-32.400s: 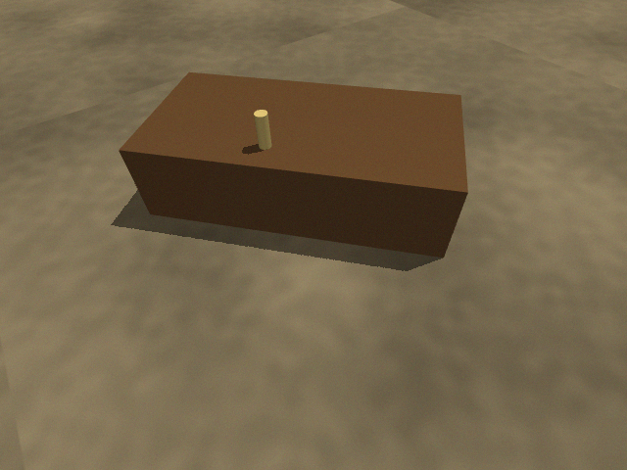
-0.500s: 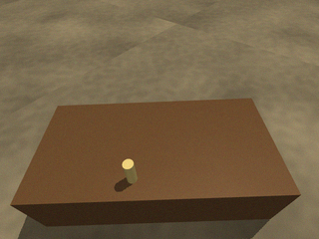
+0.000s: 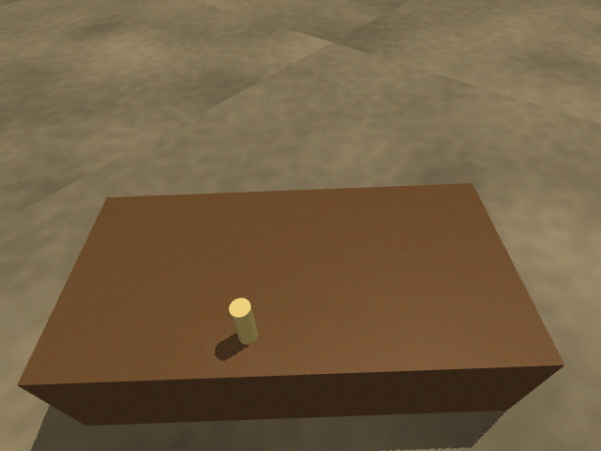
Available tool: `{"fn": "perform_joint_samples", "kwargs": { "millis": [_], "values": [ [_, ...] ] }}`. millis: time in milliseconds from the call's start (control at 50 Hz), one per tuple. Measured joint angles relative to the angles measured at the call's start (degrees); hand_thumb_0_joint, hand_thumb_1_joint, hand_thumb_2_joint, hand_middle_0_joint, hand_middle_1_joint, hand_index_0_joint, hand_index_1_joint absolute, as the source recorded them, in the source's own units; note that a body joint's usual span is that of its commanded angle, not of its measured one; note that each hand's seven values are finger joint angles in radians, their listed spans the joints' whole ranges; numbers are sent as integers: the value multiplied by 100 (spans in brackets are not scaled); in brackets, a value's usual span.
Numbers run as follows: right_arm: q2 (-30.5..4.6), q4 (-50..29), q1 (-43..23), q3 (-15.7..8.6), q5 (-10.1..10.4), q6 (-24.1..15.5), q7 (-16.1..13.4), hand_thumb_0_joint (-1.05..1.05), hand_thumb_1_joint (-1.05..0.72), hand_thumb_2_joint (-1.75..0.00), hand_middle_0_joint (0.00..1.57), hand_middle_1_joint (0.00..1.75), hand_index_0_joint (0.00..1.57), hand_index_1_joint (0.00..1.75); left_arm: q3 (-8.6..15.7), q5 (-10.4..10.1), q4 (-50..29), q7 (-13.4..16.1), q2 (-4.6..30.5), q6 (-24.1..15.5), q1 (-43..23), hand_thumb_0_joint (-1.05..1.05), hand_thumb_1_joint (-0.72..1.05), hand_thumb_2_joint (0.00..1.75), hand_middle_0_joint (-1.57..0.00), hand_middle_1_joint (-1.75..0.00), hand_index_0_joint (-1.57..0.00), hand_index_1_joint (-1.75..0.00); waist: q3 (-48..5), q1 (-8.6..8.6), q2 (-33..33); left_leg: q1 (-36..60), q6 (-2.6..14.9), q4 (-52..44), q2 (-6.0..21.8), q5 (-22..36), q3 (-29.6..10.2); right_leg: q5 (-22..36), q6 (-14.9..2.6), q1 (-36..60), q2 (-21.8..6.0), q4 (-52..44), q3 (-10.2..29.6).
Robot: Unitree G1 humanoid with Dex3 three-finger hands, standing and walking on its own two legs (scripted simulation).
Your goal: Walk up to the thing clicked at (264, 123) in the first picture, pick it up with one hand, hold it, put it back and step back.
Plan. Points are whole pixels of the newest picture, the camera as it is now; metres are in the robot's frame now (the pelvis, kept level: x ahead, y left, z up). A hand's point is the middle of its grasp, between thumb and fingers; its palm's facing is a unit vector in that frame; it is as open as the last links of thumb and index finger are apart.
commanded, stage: stand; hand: left
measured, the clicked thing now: (244, 322) +0.49 +0.17 -0.35
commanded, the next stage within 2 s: step back in 0.54 s
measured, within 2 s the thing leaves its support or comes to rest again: neither
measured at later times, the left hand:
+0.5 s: hand out of the picture +0.08 +0.25 -0.15, palm faces -0.01 -0.94 -0.35, open 7.4 cm
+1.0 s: hand out of the picture +0.08 +0.32 -0.18, palm faces -0.04 -0.93 -0.36, open 7.4 cm
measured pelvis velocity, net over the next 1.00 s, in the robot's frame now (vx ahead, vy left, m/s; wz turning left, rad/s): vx -0.06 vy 0.05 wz -0.02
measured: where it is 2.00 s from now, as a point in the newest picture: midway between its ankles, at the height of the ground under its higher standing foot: outside the picture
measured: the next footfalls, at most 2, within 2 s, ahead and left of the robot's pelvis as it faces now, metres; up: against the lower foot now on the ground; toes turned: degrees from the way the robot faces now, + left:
right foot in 1.24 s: -0.08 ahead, -0.07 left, +0.00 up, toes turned -2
left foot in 1.56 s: -0.15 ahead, +0.17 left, +0.00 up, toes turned -5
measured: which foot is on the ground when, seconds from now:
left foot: down 0.00-1.00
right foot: down 0.00-0.84, up 0.86-1.00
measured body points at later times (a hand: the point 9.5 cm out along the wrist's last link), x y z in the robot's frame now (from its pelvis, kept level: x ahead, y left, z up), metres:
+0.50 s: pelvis +0.00 +0.00 +0.00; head +0.02 +0.00 +0.45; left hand +0.08 +0.30 -0.13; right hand +0.08 -0.30 -0.14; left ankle -0.01 +0.14 -0.75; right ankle +0.00 -0.12 -0.75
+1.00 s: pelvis -0.06 +0.05 -0.02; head +0.02 +0.08 +0.42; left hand +0.08 +0.36 -0.16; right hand -0.01 -0.27 -0.13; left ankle -0.05 +0.15 -0.75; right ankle -0.09 -0.09 -0.67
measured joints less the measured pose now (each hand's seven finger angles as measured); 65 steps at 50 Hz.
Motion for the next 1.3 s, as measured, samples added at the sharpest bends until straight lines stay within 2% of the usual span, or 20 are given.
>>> {"fn": "perform_joint_samples", "kwargs": {
  "millis": [540, 640, 700, 780, 800, 840, 860, 880, 920, 960, 1020, 1080, 1140, 1200, 1240, 1260, 1280, 1300],
  "values": [
    [-5, -26, -67, -8, 11, -22, 3, 0, -91, -90, 20, 30, 20, 30, -19, -11, -38, 9, 16, -15, -27, 1, 90, 89, -20, -30, -20, -30, 5, 7, -3, 32, 0, -4, 11, -41, 29, -26, 3, 23, 11, -11, 28],
    [-93, -287, -219, -125, 89, 111, 41, 0, -90, -90, 20, 30, 20, 30, 190, -97, -388, 40, 61, 59, -103, 1, 90, 89, -21, -30, -20, -30, 294, -12, 29, -458, 51, 716, 41, -285, 3, -152, -26, -348, 37, 458, 22],
    [-186, -481, -277, -206, 109, 203, 41, 0, -91, -90, 20, 30, 20, 30, 261, -79, -632, 58, 117, 141, -184, 1, 90, 89, -21, -30, -21, -30, 487, -1, 20, -892, 190, 1458, -19, -372, -8, -236, -30, -597, -8, 797, 41],
    [-284, -757, -201, -307, 100, 319, 74, 0, -91, -90, 20, 30, 20, 30, 294, 34, -937, 88, 198, 240, -249, 1, 90, 89, -21, -30, -21, -30, 596, -1, -117, -1334, 381, 2785, -335, -1557, -72, -358, 20, -962, -193, 1264, 157],
    [-291, -822, -155, -322, 104, 317, 85, 0, -91, -90, 20, 30, 20, 30, 293, 53, -1003, 99, 235, 260, -272, 1, 90, 89, -21, -30, -21, -30, 604, -20, -161, -1321, 401, 2785, -351, -1551, -56, -386, 59, -1060, -233, 1378, 177],
    [-330, -942, -3, -351, 63, 258, 98, 0, -91, -90, 20, 30, 20, 30, 284, 50, -1141, 108, 307, 323, -333, 1, 90, 89, -21, -30, -21, -30, 576, -78, -167, -1126, 384, 2152, -262, -839, -65, -507, 108, -1325, -253, 1722, 162],
    [-318, -958, 48, -386, 1, 216, 82, 0, -91, -90, 20, 30, 20, 30, 296, 24, -1201, 117, 348, 361, -412, 1, 90, 89, -21, -30, -21, -30, 613, -90, -200, -1111, 344, 2068, -278, -1036, -79, -800, 44, -1509, -201, 2059, 290],
    [-250, -949, 62, -396, -50, 200, 70, 0, -91, -90, 20, 30, 20, 30, 324, 10, -1258, 142, 405, 399, -503, 1, 90, 89, -21, -30, -20, -30, 721, -67, -318, -1141, 349, 2133, -338, -1100, -33, -1273, -35, -1671, -68, 2507, 608],
    [-127, -955, 101, -347, -82, 216, 74, 0, -91, -90, 20, 30, 20, 30, 370, -5, -1329, 213, 459, 444, -572, 1, 90, 89, -20, -30, -20, -30, 848, -89, -426, -1174, 378, 2115, -352, -1025, -21, -2001, -124, -1919, 393, 3471, 1111],
    [-28, -974, 140, -317, -104, 237, 33, 0, -91, -90, 20, 30, 20, 30, 363, -23, -1353, 242, 463, 458, -546, 1, 90, 89, -20, -30, -20, -30, 873, -117, -454, -1152, 399, 1881, -323, -838, -15, -2081, -145, -2097, 738, 4289, 1287],
    [20, -1107, 161, -313, -90, 233, -53, 0, -90, -90, 20, 30, 20, 30, 338, -21, -1418, 202, 386, 422, -373, 1, 90, 89, -20, -30, -20, -30, 908, -94, -403, -1106, 443, 1602, -270, -630, 81, -1912, -57, -2099, 856, 4777, 1204],
    [42, -1298, 137, -325, -47, 183, -110, 0, -90, -90, 20, 30, 20, 30, 323, 8, -1460, 156, 307, 417, -160, 1, 90, 89, -20, -30, -20, -30, 951, -86, -340, -1099, 460, 1529, -234, -545, 202, -1886, 55, -1835, 772, 4491, 1127],
    [38, -1478, 82, -309, -20, 155, -126, 0, -90, -90, 20, 30, 21, 30, 325, 21, -1495, 129, 248, 426, -18, 1, 90, 89, -20, -30, -20, -30, 993, -81, -276, -1177, 460, 1632, -194, -534, 315, -1866, 88, -1518, 613, 3777, 1017],
    [-5, -1598, 26, -280, -1, 189, -103, 0, -90, -90, 20, 30, 21, 30, 344, 42, -1522, 90, 206, 381, 90, 1, 90, 89, -20, -30, -20, -30, 963, -62, -203, -1337, 418, 1911, -142, -607, 420, -1609, 17, -1136, 398, 2712, 790],
    [-59, -1615, -21, -266, 28, 235, -81, 0, -90, -90, 20, 30, 21, 30, 366, 74, -1514, 76, 176, 320, 152, 1, 90, 89, -20, -30, -20, -30, 907, -32, -109, -1485, 362, 2212, -67, -715, 456, -1045, -80, -835, 355, 1917, 663],
    [-107, -1585, -72, -276, 49, 265, -78, 0, -90, -90, 20, 30, 21, 30, 376, 104, -1488, 77, 110, 295, 151, 1, 90, 89, -20, -30, -20, -30, 926, -67, 61, -1534, 323, 2344, 37, -747, 368, -963, -113, -787, 456, 1853, 574],
    [-126, -1547, -103, -286, 79, 297, -82, 0, -90, -90, 20, 30, 21, 30, 364, 104, -1498, 56, 75, 283, 175, 1, 90, 89, -20, -30, -20, -30, 897, -98, 150, -1609, 302, 2503, 4, -847, 199, -962, -144, -806, 496, 1875, 513],
    [-116, -1507, -124, -293, 97, 331, -92, 0, -90, -90, 20, 30, 20, 30, 347, 111, -1535, 30, 74, 272, 209, 1, 90, 89, -20, -30, -20, -30, 850, -71, 126, -1718, 272, 2884, -161, -1292, 17, -969, -178, -866, 465, 1928, 534]
  ]
}}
